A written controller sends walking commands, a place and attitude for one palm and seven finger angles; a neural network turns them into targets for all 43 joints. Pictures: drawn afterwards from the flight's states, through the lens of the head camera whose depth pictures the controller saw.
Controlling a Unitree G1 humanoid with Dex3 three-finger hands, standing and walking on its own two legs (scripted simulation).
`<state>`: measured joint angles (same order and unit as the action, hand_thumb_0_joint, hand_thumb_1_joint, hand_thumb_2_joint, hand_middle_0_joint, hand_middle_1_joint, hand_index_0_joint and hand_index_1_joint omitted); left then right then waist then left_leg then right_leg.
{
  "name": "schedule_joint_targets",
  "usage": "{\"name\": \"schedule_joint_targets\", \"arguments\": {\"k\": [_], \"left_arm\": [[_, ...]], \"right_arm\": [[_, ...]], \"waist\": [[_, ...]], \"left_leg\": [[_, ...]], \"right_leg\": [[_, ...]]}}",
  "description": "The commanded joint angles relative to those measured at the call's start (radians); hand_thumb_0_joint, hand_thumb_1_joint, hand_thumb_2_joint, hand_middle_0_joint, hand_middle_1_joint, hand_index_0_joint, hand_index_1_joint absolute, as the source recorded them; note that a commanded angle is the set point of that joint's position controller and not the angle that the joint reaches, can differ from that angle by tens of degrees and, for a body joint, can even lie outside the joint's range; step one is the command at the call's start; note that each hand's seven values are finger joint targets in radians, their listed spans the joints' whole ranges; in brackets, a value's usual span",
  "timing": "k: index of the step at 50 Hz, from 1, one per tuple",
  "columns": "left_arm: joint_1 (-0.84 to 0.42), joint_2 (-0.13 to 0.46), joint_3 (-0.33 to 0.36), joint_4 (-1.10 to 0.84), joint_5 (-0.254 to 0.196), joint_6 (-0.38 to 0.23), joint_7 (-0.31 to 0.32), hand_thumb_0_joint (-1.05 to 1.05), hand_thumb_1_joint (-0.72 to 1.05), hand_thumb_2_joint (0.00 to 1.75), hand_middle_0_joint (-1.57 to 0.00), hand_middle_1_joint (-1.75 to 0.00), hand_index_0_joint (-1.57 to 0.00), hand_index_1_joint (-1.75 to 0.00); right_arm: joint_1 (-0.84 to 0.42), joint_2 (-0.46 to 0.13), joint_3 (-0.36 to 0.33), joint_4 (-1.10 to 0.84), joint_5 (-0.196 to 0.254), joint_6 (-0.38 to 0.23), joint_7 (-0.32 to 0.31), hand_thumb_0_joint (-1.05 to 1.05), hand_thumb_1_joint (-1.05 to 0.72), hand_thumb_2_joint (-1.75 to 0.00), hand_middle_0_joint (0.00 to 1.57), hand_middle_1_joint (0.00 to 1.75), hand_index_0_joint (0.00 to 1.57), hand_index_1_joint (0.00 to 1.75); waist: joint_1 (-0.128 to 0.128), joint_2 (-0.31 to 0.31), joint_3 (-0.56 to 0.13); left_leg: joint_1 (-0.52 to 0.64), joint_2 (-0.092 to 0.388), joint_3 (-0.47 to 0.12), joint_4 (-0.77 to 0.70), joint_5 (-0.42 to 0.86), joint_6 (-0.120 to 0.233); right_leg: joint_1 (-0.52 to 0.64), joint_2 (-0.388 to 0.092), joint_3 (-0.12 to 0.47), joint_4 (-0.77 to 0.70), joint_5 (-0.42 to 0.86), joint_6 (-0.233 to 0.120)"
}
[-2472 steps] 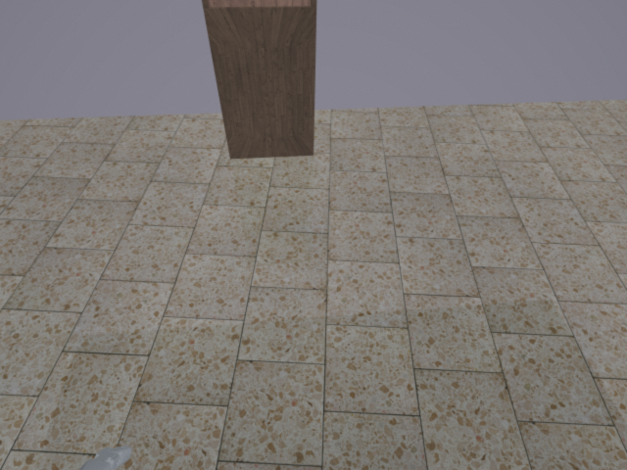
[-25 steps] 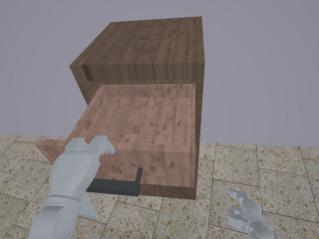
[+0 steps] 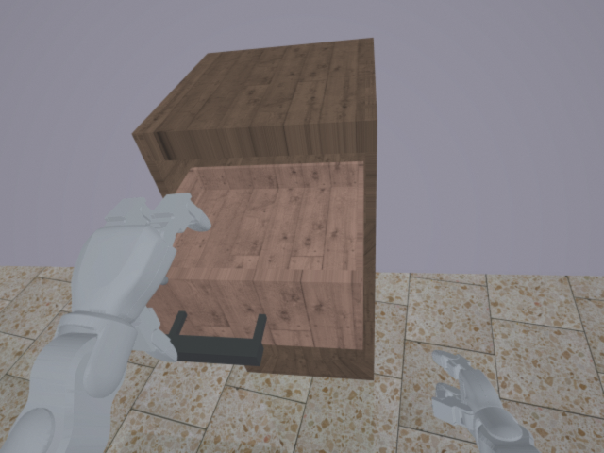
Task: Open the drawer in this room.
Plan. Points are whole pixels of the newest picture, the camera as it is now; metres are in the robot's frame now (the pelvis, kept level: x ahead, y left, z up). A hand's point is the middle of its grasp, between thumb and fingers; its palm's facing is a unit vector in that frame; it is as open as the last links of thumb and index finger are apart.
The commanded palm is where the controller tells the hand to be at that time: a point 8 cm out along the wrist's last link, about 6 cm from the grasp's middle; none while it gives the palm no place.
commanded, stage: lift the hand off the handle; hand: left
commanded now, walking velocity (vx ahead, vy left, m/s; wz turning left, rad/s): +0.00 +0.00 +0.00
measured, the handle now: (215, 334) +0.25 +0.18 +0.04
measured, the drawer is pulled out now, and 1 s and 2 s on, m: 0.29 0.29 0.29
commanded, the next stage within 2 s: draw the hand back to the body in 0.10 s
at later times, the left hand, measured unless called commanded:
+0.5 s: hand (132, 292) +0.21 +0.21 +0.19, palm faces +0.21 -0.08 -0.98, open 13.8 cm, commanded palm +0.16 +0.21 +0.24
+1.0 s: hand (119, 296) +0.19 +0.20 +0.21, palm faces +0.37 -0.85 -0.38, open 13.4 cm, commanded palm +0.14 +0.25 +0.24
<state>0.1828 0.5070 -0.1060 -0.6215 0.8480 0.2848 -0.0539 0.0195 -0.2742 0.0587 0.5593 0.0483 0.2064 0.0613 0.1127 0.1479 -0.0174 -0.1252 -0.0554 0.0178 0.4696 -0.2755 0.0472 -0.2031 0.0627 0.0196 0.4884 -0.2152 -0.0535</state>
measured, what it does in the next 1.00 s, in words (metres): stands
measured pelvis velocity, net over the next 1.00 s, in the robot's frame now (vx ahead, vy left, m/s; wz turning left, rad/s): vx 0.00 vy -0.01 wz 0.05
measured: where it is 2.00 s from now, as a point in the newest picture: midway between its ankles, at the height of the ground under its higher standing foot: outside the picture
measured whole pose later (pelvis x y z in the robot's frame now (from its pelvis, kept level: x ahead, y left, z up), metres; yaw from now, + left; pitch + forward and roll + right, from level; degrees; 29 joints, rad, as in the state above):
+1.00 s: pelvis +0.00 -0.01 +0.00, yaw +3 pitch -4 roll -1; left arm 0.41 0.34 0.24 -0.66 -0.02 -0.09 0.07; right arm 0.16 -0.19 0.07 0.57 0.02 -0.09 -0.05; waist 0.06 0.05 0.03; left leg -0.13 -0.05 -0.04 0.50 -0.29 0.04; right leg -0.17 0.07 -0.04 0.46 -0.22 -0.06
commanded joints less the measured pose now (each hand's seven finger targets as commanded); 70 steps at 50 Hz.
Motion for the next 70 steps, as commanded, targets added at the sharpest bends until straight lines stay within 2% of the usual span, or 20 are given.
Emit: {"name": "schedule_joint_targets", "arguments": {"k": [1,6,8,14,21,23,24,31,34,40,41,42,44,48,49,52,55,59,66,70], "left_arm": [[-0.191,0.167,0.177,-0.11,-0.009,0.006,0.02,0.0,-0.5,0.3,-0.3,-1.2,-0.3,-1.2],[-0.178,0.158,0.167,-0.099,-0.041,0.004,-0.013,0.0,-0.5,0.3,-0.3,-1.2,-0.3,-1.2],[-0.209,0.219,0.221,-0.132,-0.047,-0.003,-0.007,0.0,-0.5,0.3,-0.3,-1.2,-0.3,-1.2],[-0.207,0.251,0.248,-0.152,-0.002,-0.04,0.013,0.0,-0.5,0.3,-0.3,-1.2,-0.3,-1.2],[-0.071,0.26,0.316,-0.088,-0.078,-0.063,0.001,0.0,-0.5,0.3,-0.3,-1.2,-0.3,-1.2],[-0.073,0.255,0.316,-0.131,-0.104,-0.063,-0.005,0.0,-0.5,0.3,-0.3,-1.2,-0.3,-1.2],[-0.081,0.252,0.303,-0.145,-0.092,-0.068,-0.011,0.0,-0.5,0.3,-0.3,-1.2,-0.3,-1.2],[-0.01,0.308,0.358,-0.173,-0.075,-0.122,0.015,0.0,-0.5,0.3,-0.3,-1.2,-0.3,-1.2],[-0.002,0.314,0.385,-0.199,-0.078,-0.134,0.039,0.0,-0.5,0.3,-0.3,-1.2,-0.3,-1.2],[0.03,0.304,0.398,-0.106,-0.107,-0.127,0.026,0.0,-0.5,0.3,-0.3,-1.2,-0.3,-1.2],[-0.068,-0.089,0.37,-0.214,-0.81,-0.28,0.074,0.0,-0.47,0.32,-0.3,-1.18,-0.3,-1.18],[0.096,0.025,0.456,-0.094,-0.83,-0.336,0.112,0.0,-0.43,0.33,-0.29,-1.15,-0.29,-1.15],[0.19,-0.017,0.468,-0.136,-0.897,-0.382,0.128,0.0,-0.36,0.36,-0.29,-1.11,-0.29,-1.11],[0.06,0.089,0.547,-0.314,-0.924,-0.473,0.187,0.0,-0.22,0.42,-0.28,-1.02,-0.28,-1.02],[0.084,0.024,0.5,-0.305,-0.923,-0.484,0.187,0.0,-0.18,0.43,-0.28,-1.0,-0.28,-1.0],[0.1,-0.003,0.484,-0.268,-0.924,-0.487,0.184,0.0,-0.08,0.48,-0.27,-0.93,-0.27,-0.93],[0.13,-0.026,0.483,-0.194,-0.933,-0.486,0.176,0.0,0.02,0.52,-0.26,-0.86,-0.26,-0.86],[0.178,-0.014,0.518,-0.165,-0.946,-0.489,0.166,0.0,0.17,0.58,-0.25,-0.77,-0.25,-0.77],[0.222,0.022,0.567,-0.236,-0.951,-0.492,0.168,0.0,0.41,0.69,-0.24,-0.62,-0.24,-0.62],[0.229,0.032,0.588,-0.221,-0.952,-0.486,0.175,0.0,0.55,0.75,-0.22,-0.52,-0.22,-0.52]], "right_arm": [[-0.238,-0.051,-0.022,-0.178,0.007,-0.049,-0.001,0.0,-0.9,-0.9,0.2,0.3,0.2,0.3],[-0.239,-0.056,-0.024,-0.186,0.012,-0.053,-0.002,0.0,-0.9,-0.9,0.2,0.3,0.2,0.3],[-0.256,-0.067,-0.024,-0.193,0.021,-0.064,-0.01,0.0,-0.9,-0.9,0.2,0.3,0.2,0.3],[-0.223,-0.051,-0.012,-0.197,0.0,-0.086,-0.017,0.0,-0.9,-0.9,0.2,0.3,0.2,0.3],[-0.198,-0.067,-0.027,-0.176,0.005,-0.095,-0.026,0.0,-0.9,-0.9,0.2,0.3,0.2,0.3],[-0.225,-0.076,-0.028,-0.192,0.021,-0.11,-0.029,0.0,-0.9,-0.9,0.2,0.3,0.2,0.3],[-0.196,-0.067,-0.023,-0.195,0.008,-0.113,-0.029,0.0,-0.9,-0.9,0.2,0.3,0.2,0.3],[-0.165,-0.083,-0.025,-0.199,-0.006,-0.124,-0.053,0.0,-0.9,-0.9,0.2,0.3,0.2,0.3],[-0.158,-0.072,-0.017,-0.207,-0.008,-0.136,-0.054,0.0,-0.9,-0.9,0.2,0.3,0.2,0.3],[-0.151,-0.077,-0.033,-0.181,0.0,-0.13,-0.052,0.0,-0.9,-0.9,0.2,0.3,0.2,0.3],[-0.08,0.022,-0.034,-0.231,-0.001,-0.221,-0.077,0.0,-0.9,-0.9,0.2,0.3,0.2,0.3],[-0.044,-0.015,-0.032,-0.182,-0.015,-0.273,-0.098,0.0,-0.9,-0.9,0.2,0.3,0.2,0.3],[-0.038,-0.019,-0.033,-0.167,-0.019,-0.306,-0.111,0.0,-0.9,-0.9,0.2,0.3,0.2,0.3],[-0.027,-0.035,-0.032,-0.144,-0.036,-0.381,-0.137,0.0,-0.9,-0.9,0.2,0.3,0.2,0.3],[-0.017,-0.014,-0.025,-0.14,-0.043,-0.393,-0.136,0.0,-0.9,-0.9,0.2,0.3,0.2,0.3],[0.002,-0.019,-0.03,-0.116,-0.039,-0.406,-0.128,0.0,-0.9,-0.9,0.2,0.3,0.2,0.3],[0.01,-0.025,-0.038,-0.1,-0.039,-0.406,-0.119,0.0,-0.9,-0.9,0.2,0.3,0.2,0.3],[0.007,-0.036,-0.054,-0.1,-0.036,-0.392,-0.116,0.0,-0.9,-0.9,0.2,0.3,0.2,0.3],[0.006,-0.036,-0.063,-0.108,-0.026,-0.377,-0.118,0.0,-0.9,-0.9,0.2,0.3,0.2,0.3],[0.01,-0.033,-0.062,-0.101,-0.023,-0.374,-0.121,0.0,-0.9,-0.9,0.2,0.3,0.2,0.3]], "waist": [[0.01,-0.152,-0.097],[0.002,-0.143,-0.096],[-0.005,-0.113,-0.128],[0.02,-0.117,-0.202],[0.006,-0.158,-0.089],[-0.009,-0.102,-0.095],[0.004,-0.112,-0.147],[0.004,-0.144,-0.125],[0.017,-0.094,-0.163],[-0.002,-0.105,-0.08],[-0.099,-0.255,-0.001],[-0.077,-0.315,0.008],[-0.062,-0.249,-0.01],[-0.051,-0.01,-0.086],[-0.051,0.001,-0.083],[-0.055,0.046,-0.031],[-0.057,-0.044,0.014],[-0.048,-0.139,-0.038],[-0.046,-0.089,-0.125],[-0.051,-0.06,-0.094]], "left_leg": [[-0.111,0.053,-0.027,-0.083,0.184,-0.018],[-0.123,0.047,-0.015,-0.074,0.14,-0.016],[-0.123,0.054,-0.018,-0.061,0.116,-0.015],[-0.115,0.04,-0.022,-0.04,0.159,-0.014],[-0.131,0.035,-0.026,-0.035,0.146,-0.017],[-0.117,0.043,-0.031,-0.031,0.13,-0.019],[-0.116,0.036,-0.024,-0.024,0.153,-0.017],[-0.104,0.036,-0.027,-0.015,0.137,-0.014],[-0.096,0.039,-0.035,-0.012,0.155,-0.019],[-0.12,0.042,-0.041,-0.032,0.139,-0.023],[-0.04,0.064,-0.059,-0.028,0.046,0.001],[-0.036,0.085,-0.069,-0.042,-0.005,-0.001],[-0.034,0.077,-0.068,-0.059,0.01,-0.006],[-0.021,0.08,-0.069,-0.074,0.047,-0.023],[-0.031,0.073,-0.071,-0.081,0.069,-0.024],[-0.045,0.08,-0.08,-0.092,0.131,-0.037],[-0.066,0.089,-0.089,-0.099,0.16,-0.039],[-0.052,0.092,-0.083,-0.089,0.232,-0.036],[-0.014,0.093,-0.072,-0.059,0.331,-0.053],[-0.02,0.093,-0.078,-0.061,0.33,-0.062]], "right_leg": [[0.136,-0.058,0.061,-0.082,0.035,0.027],[0.132,-0.067,0.066,-0.094,-0.007,0.037],[0.137,-0.063,0.084,-0.09,-0.03,0.035],[0.173,-0.082,0.087,-0.079,-0.024,0.032],[0.103,-0.081,0.091,-0.103,-0.003,0.041],[0.083,-0.073,0.086,-0.1,-0.014,0.036],[0.125,-0.09,0.076,-0.087,0.007,0.041],[0.081,-0.089,0.068,-0.108,-0.037,0.045],[0.102,-0.09,0.053,-0.088,-0.006,0.036],[0.054,-0.077,0.034,-0.087,-0.014,0.033],[0.029,-0.059,-0.018,-0.133,-0.023,0.023],[0.016,-0.063,-0.006,-0.135,-0.088,0.028],[0.035,-0.07,-0.018,-0.147,-0.081,0.023],[0.088,-0.085,0.002,-0.13,-0.031,0.014],[0.103,-0.087,-0.013,-0.124,-0.016,0.008],[0.103,-0.08,-0.023,-0.111,0.049,0.0],[0.101,-0.075,-0.036,-0.104,0.073,0.001],[0.136,-0.075,-0.037,-0.09,0.146,0.005],[0.157,-0.078,-0.03,-0.078,0.23,0.007],[0.131,-0.076,-0.037,-0.079,0.218,0.006]]}}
